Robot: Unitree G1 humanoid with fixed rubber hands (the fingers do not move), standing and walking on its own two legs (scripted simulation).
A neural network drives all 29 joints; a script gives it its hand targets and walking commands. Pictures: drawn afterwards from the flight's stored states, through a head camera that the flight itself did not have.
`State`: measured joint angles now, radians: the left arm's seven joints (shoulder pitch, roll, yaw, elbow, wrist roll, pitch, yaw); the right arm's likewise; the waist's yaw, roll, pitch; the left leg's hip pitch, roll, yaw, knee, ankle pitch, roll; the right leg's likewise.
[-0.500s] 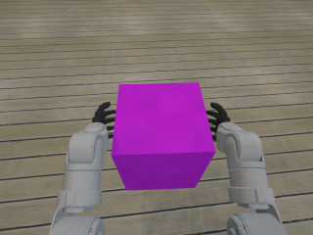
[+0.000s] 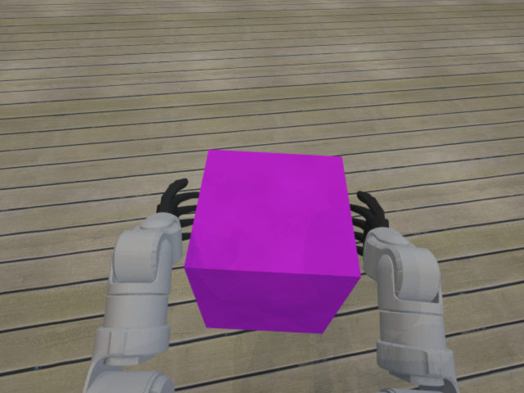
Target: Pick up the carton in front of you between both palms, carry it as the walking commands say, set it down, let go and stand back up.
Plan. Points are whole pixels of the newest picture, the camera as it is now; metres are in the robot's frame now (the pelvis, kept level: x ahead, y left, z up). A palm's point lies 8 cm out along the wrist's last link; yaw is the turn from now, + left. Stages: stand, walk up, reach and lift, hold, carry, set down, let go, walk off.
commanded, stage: carry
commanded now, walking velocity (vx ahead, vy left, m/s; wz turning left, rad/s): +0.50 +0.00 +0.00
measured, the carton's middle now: (269, 247) +0.36 -0.01 +0.00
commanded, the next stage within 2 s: none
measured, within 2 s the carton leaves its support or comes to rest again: neither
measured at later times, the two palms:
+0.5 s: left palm (204, 142) +0.53 +0.12 +0.07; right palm (360, 140) +0.56 -0.18 +0.07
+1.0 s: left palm (198, 59) +0.84 +0.16 +0.06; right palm (319, 64) +0.84 -0.14 +0.07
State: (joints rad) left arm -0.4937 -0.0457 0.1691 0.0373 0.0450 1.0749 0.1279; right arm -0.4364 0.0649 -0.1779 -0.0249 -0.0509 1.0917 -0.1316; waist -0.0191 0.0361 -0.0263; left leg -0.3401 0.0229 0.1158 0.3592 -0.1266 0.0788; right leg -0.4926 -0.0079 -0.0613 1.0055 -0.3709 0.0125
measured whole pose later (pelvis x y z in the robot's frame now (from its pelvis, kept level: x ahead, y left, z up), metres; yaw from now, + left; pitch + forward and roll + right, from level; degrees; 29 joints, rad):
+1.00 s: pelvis +0.58 +0.01 +0.00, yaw +1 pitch +4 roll -1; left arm -0.14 -0.13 0.11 -0.29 0.13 1.21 0.09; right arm -0.12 0.13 -0.09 -0.29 -0.11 1.21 -0.08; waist -0.02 -0.02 -0.09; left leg -0.27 0.04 0.23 0.36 -0.16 0.06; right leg -0.51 -0.08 -0.08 1.03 -0.31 0.00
